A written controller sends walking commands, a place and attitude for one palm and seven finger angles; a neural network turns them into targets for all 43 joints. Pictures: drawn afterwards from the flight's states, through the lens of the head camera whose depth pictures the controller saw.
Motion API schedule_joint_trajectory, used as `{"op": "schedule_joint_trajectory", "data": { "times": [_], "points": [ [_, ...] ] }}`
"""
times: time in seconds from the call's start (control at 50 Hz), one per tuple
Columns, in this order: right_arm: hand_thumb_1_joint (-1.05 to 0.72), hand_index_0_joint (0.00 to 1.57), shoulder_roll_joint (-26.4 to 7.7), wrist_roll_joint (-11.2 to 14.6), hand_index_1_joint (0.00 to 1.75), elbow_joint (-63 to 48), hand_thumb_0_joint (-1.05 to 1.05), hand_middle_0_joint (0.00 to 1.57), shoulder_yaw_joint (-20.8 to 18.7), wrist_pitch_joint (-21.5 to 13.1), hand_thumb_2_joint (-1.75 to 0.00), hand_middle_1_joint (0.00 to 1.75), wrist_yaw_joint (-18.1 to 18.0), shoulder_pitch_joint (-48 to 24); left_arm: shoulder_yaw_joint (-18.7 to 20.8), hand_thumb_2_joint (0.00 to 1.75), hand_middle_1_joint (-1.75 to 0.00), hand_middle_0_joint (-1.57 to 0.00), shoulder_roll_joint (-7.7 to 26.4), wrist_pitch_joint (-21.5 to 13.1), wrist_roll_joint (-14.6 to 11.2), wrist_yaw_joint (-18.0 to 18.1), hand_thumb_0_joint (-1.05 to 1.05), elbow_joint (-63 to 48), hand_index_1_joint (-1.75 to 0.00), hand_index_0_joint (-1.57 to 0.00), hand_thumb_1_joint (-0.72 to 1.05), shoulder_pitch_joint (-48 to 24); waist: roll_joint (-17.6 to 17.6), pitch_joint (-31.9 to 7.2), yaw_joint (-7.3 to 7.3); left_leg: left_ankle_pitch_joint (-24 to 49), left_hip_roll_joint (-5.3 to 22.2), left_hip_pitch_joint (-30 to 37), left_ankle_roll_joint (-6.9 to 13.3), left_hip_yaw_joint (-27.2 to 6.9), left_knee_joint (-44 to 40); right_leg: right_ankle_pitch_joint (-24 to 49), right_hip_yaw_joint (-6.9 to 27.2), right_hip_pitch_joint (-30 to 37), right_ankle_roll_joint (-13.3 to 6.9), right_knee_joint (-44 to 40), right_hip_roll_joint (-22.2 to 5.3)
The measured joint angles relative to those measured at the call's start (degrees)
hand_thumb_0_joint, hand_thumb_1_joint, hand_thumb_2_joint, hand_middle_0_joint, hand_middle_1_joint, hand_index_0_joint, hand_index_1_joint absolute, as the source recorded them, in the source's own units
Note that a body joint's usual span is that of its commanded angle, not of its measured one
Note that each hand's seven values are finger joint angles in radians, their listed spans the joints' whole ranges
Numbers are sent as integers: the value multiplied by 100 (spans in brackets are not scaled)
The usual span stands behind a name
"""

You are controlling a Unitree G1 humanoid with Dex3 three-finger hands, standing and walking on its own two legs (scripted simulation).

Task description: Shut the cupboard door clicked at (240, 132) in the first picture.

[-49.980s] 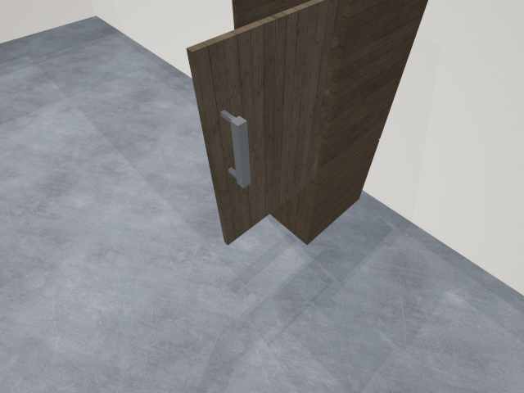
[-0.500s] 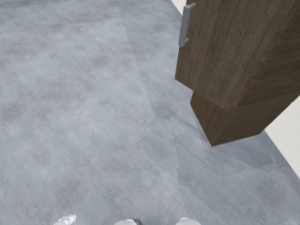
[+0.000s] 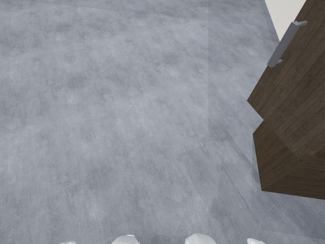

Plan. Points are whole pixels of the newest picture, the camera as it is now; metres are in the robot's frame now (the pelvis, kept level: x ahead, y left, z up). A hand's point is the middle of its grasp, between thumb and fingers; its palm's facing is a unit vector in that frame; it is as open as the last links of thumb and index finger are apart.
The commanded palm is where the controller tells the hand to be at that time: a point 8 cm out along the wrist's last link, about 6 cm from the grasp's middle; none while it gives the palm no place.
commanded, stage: walk to a spot facing it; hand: left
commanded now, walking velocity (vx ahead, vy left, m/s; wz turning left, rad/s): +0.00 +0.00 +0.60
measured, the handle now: (286, 45) +0.79 -0.42 +0.04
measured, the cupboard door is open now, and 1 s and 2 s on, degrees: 31 31 31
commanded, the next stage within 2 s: turn to face it in 1.20 s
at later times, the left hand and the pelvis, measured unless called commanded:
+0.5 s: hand out of the picture -0.02 +0.17 -0.15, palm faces +0.41 -0.88 -0.22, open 7.4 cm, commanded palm none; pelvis +0.03 -0.01 +0.02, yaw +22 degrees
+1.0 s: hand (69, 217) +0.19 +0.26 -0.13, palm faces +0.54 -0.80 -0.27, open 7.3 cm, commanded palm none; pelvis +0.20 +0.03 +0.00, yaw +34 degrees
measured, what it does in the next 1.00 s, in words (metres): walks ahead, turning left: right foot, then left foot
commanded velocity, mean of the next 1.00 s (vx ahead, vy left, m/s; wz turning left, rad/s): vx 0.28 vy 0.00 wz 0.54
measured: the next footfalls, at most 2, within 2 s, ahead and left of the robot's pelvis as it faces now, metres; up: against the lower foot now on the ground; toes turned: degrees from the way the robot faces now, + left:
right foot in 0.16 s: +0.06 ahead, -0.14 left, +0.00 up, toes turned +3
left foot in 0.56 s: +0.05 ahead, +0.14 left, +0.00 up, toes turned +30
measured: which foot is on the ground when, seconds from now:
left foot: down 0.00-0.16, up 0.18-0.54, down 0.56-0.90, up 0.92-1.00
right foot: up 0.00-0.14, down 0.16-0.54, up 0.56-0.90, down 0.92-1.00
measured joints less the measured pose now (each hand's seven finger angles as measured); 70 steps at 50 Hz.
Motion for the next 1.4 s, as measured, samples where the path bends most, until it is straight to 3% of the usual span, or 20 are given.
{"op": "schedule_joint_trajectory", "data": {
  "times": [0.06,0.14,0.16,0.2,0.28,0.42,0.5,0.56,0.62,0.68,0.8,0.9,0.96,1.02,1.1,1.2,1.3,1.34,1.36,1.4],
  "points": [
    [-91,20,31,-19,30,23,0,20,35,48,-89,30,-36,27,15,90,-30,-21,7,-1,-16,-45,1,-55,-30,-20,91,-66,161,0,6,225,-2,52,-64,-252,-277,203,98,-75,6,-321,164],
    [-91,21,13,-5,30,72,0,20,8,166,-89,30,-21,69,3,90,-30,-20,-24,-127,-22,-79,1,-214,-30,-20,91,-27,391,-94,4,312,-21,-47,-190,-585,-289,754,105,352,-40,-1821,352],
    [-91,21,20,20,30,62,0,20,-13,199,-89,30,-11,112,-3,90,-30,-20,2,-191,-3,-85,1,-286,-30,-20,91,43,366,-173,12,218,-86,-165,-178,-622,-130,880,125,545,-96,-2394,325],
    [-91,21,-47,33,30,108,0,20,-93,264,-89,30,17,98,-24,90,-30,-20,-78,-274,47,-64,1,-290,-30,-20,91,78,484,-170,35,-652,-166,-538,-150,-666,890,1102,-25,551,-305,-2368,301],
    [-91,20,-128,-9,30,184,1,20,-178,310,-89,30,115,123,-61,90,-30,-20,-277,-300,55,-29,1,-162,-30,-20,90,310,538,-254,-9,-696,-82,-1083,-166,-260,2847,1187,-330,911,-396,-2753,164],
    [-91,20,-10,23,30,239,1,19,-147,225,-89,30,251,203,-75,90,-30,-21,-378,-515,78,-107,1,125,-30,-21,90,542,201,-314,0,-582,272,-655,-165,312,1631,1324,-987,1544,-285,-3504,-173],
    [-91,20,57,34,30,224,1,19,-82,139,-89,30,274,74,-27,90,-30,-21,-330,-564,90,-155,1,264,-30,-21,90,694,22,-238,167,-692,295,-225,-44,543,494,1088,-1304,1696,-133,-3356,-370],
    [-91,20,18,4,30,61,1,19,-26,-52,-89,30,267,1,23,90,-30,-21,-267,-509,38,-210,1,372,-30,-21,90,933,12,-265,198,-63,244,200,144,617,-444,632,-1362,1470,-6,-2471,-559],
    [-91,20,106,-10,30,22,0,19,36,-272,-89,30,139,-47,64,90,-30,-21,-117,-262,54,-226,1,540,-30,-21,90,857,-88,-167,156,-20,161,185,149,583,-66,168,-506,571,-61,-467,-435],
    [-91,20,180,-10,30,91,0,20,88,-342,-89,30,22,176,111,90,-30,-20,-54,-199,64,-258,1,543,-30,-20,91,619,-44,-186,122,-77,100,500,111,466,-411,657,-155,-129,-61,177,-293],
    [-91,21,252,-2,30,529,0,20,114,-323,-89,30,-12,686,83,90,-30,-20,-110,-321,45,-345,1,173,-30,-20,91,93,171,-244,36,25,38,1158,62,169,-1162,1484,12,-597,2,-1131,-189],
    [-91,21,254,8,30,810,0,20,55,-231,-89,30,17,1027,42,90,-30,-20,-158,-487,51,-392,1,-69,-30,-20,91,-127,308,-307,-84,-547,87,1403,-81,-34,-793,1850,-152,-78,-26,-2435,73],
    [-91,21,157,59,30,922,1,20,-28,-117,-89,30,26,1032,-15,90,-30,-20,-281,-673,80,-309,0,-150,-30,-20,91,-196,480,-253,-103,-1216,53,585,157,-253,1422,1569,-398,86,-458,-2238,93],
    [-91,20,69,19,30,929,1,20,-97,-64,-89,30,46,859,-56,90,-30,-20,-466,-670,78,-196,0,-92,-30,-20,91,-74,548,-272,-136,-645,108,-386,167,-138,3161,1432,-675,468,-523,-2519,78],
    [-92,20,64,23,30,763,1,19,-135,-52,-89,30,97,607,-64,90,-30,-21,-645,-702,60,-107,0,138,-30,-21,91,201,460,-368,-189,-94,341,-1125,15,125,3208,1503,-1046,1088,-497,-3268,58],
    [-92,20,110,22,30,489,1,19,-96,2,-89,30,166,166,-32,90,-30,-21,-524,-732,43,-48,0,325,-30,-21,94,447,278,-244,-76,115,446,-1384,-77,430,1939,1391,-1486,1685,-405,-3717,-12],
    [-92,20,82,25,29,171,1,19,-10,-4,-90,30,227,-338,-65,90,-30,-21,-417,-614,47,-73,0,444,-30,-21,93,706,143,6,103,183,297,-1039,60,731,593,880,-1773,1994,-195,-3336,-208],
    [-92,20,21,5,30,1,0,19,37,-84,-89,30,233,-433,-61,90,-30,-21,-383,-546,29,-82,0,459,-30,-21,92,879,132,16,162,767,201,-646,182,785,-19,516,-1762,1877,-98,-2632,-383],
    [-91,20,-59,-10,30,-92,0,19,58,-159,-89,30,216,-438,-76,90,-30,-21,-399,-495,-4,-84,0,456,-30,-21,92,988,280,-70,185,1016,276,-533,355,690,-147,227,-1603,1595,-61,-1897,-339],
    [-91,20,-13,11,30,-102,0,19,110,-241,-89,30,96,-555,-84,90,-30,-21,-281,-338,-28,-22,1,491,-30,-21,91,885,154,3,233,493,199,-620,469,717,309,-303,-801,974,-102,-477,-260]
  ]
}}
